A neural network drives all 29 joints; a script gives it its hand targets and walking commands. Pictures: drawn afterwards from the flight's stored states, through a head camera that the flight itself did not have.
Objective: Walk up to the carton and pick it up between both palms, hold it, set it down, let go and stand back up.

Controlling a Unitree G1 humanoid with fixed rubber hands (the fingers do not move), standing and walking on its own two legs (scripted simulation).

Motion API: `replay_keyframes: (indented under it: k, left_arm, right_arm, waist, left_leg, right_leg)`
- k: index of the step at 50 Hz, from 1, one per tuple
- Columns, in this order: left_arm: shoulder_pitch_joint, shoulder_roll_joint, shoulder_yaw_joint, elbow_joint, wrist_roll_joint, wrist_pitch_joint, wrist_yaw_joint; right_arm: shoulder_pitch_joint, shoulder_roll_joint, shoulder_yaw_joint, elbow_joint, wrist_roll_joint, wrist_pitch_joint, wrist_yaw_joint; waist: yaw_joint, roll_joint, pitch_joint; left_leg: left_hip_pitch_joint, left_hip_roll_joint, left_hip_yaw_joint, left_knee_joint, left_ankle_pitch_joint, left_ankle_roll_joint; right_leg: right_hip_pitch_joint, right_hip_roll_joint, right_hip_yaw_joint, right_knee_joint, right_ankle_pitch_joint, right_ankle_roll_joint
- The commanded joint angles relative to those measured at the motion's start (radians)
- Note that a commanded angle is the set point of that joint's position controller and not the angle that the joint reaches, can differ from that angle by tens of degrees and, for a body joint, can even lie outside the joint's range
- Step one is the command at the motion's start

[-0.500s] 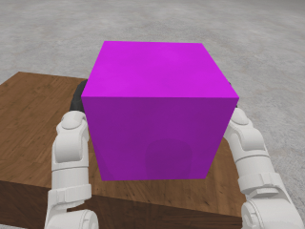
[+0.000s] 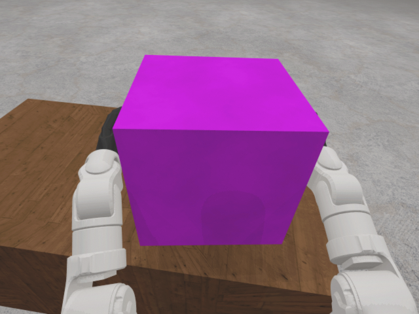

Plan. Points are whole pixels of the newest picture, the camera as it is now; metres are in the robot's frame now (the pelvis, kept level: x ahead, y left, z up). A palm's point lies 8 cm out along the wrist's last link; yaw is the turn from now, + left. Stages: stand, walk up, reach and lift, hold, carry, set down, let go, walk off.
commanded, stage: hold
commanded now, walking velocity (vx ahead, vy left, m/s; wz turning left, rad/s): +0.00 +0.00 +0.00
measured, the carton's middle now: (212, 147) +0.39 +0.00 +0.15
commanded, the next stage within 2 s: none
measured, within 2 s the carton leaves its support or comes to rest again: neither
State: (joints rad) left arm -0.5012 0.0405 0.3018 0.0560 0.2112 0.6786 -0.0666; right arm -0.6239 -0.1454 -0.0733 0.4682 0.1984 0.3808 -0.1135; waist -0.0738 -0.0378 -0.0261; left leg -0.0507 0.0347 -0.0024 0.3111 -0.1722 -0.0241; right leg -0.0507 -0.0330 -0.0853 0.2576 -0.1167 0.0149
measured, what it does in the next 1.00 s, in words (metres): stands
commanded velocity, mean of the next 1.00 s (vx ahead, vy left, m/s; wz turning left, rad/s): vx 0.00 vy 0.00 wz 0.00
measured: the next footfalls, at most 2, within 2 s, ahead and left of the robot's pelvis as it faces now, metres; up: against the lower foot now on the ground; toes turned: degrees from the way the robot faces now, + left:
none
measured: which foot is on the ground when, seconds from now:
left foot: down 0.00-1.00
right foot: down 0.00-1.00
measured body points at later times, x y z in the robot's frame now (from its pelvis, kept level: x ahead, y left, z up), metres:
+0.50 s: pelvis +0.00 +0.00 +0.00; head -0.04 +0.02 +0.45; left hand +0.37 +0.18 +0.18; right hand +0.37 -0.18 +0.18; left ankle +0.00 +0.13 -0.75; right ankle +0.02 -0.13 -0.75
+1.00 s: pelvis +0.00 +0.00 +0.00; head -0.04 +0.02 +0.45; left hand +0.37 +0.18 +0.18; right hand +0.37 -0.19 +0.18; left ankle +0.00 +0.13 -0.75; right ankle +0.02 -0.13 -0.75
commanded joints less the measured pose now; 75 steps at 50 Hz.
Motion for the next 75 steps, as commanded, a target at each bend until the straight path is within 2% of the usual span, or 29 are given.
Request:
replay_keyframes:
  k: [1, 28, 75]
  left_arm:
    - [-0.649, -0.462, -0.477, -0.119, -0.160, -0.059, -0.127]
    - [-0.644, -0.466, -0.488, -0.131, -0.162, -0.065, -0.124]
    - [-0.648, -0.465, -0.484, -0.127, -0.161, -0.064, -0.125]
  right_arm:
    - [-0.683, 0.542, 0.361, -0.298, 0.081, -0.064, 0.127]
    - [-0.673, 0.539, 0.366, -0.303, 0.089, -0.069, 0.125]
    - [-0.675, 0.541, 0.365, -0.299, 0.085, -0.068, 0.125]
  waist:
    - [-0.002, 0.052, -0.329]
    - [-0.007, 0.059, -0.333]
    - [-0.006, 0.056, -0.332]
  left_leg:
    - [-0.001, -0.094, 0.027, -0.042, 0.213, -0.018]
    - [0.015, -0.095, 0.023, -0.032, 0.251, -0.026]
    - [0.010, -0.095, 0.024, -0.035, 0.239, -0.023]
  right_leg:
    - [0.170, 0.083, 0.015, -0.001, 0.154, 0.007]
    - [0.172, 0.087, 0.013, 0.002, 0.177, 0.006]
    - [0.173, 0.085, 0.014, 0.001, 0.172, 0.007]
